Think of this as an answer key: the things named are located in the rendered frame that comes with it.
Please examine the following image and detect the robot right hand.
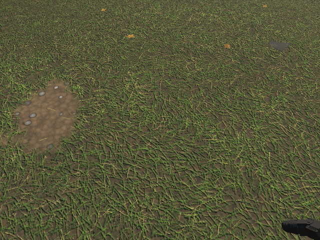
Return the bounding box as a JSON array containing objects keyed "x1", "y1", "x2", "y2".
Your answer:
[{"x1": 281, "y1": 218, "x2": 320, "y2": 240}]

